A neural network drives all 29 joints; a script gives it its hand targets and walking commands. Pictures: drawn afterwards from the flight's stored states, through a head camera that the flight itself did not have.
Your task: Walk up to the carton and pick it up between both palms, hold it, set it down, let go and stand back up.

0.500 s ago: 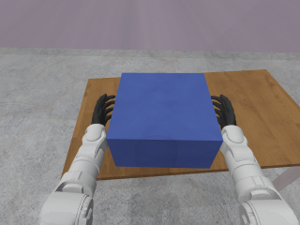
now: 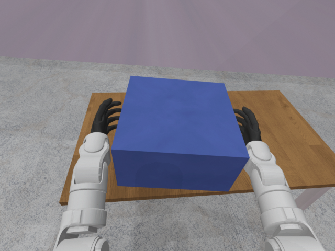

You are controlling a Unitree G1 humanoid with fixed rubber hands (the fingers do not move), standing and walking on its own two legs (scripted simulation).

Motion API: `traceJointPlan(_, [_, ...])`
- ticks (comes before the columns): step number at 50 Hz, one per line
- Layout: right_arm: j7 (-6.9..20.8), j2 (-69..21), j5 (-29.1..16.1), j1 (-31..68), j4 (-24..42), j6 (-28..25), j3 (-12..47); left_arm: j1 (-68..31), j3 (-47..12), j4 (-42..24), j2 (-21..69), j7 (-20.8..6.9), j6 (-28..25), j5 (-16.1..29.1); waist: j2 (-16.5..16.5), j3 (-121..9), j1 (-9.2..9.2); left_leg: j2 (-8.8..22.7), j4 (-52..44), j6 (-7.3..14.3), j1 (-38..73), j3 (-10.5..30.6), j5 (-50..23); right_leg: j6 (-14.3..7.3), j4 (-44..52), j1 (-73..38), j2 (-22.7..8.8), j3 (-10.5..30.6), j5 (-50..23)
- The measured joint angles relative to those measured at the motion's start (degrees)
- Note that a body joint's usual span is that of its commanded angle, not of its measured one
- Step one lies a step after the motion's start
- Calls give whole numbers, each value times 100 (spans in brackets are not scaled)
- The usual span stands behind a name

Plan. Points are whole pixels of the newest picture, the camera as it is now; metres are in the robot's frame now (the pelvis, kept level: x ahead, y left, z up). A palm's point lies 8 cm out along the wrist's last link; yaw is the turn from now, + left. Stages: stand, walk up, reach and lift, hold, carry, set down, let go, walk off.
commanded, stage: reach and lift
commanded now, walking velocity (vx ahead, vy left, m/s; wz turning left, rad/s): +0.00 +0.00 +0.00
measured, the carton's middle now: (176, 129) +0.40 -0.02 +0.10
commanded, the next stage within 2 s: hold in 1.06 s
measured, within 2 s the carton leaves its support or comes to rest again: neither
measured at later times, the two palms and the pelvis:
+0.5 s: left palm (99, 124) +0.36 +0.16 +0.15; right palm (252, 133) +0.35 -0.20 +0.14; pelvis +0.00 +0.00 +0.00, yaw +0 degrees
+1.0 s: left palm (99, 122) +0.36 +0.16 +0.16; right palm (255, 130) +0.35 -0.20 +0.15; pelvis +0.00 +0.00 +0.00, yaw -1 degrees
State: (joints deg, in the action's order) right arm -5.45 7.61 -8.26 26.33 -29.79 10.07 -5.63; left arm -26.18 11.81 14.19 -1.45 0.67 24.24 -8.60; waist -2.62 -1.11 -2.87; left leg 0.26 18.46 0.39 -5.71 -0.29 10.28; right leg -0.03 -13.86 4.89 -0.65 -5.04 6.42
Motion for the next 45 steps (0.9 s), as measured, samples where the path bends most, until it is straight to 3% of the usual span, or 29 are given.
traceJointPlan(19, [82, -51, 163, 442, -193, 258, -169, -415, 259, 39, -5, -105, 384, -129, 30, 9, 30, 10, -116, 4, 54, -72, -115, -18, -53, 52, 10, 75, -48])
traceJointPlan(45, [-25, 65, -209, 283, 255, 473, 84, -147, 162, -720, 33, -123, 823, -229, -9, 100, -65, 27, -25, -2, 234, -61, 25, -4, -11, -191, 29, 70, 19])
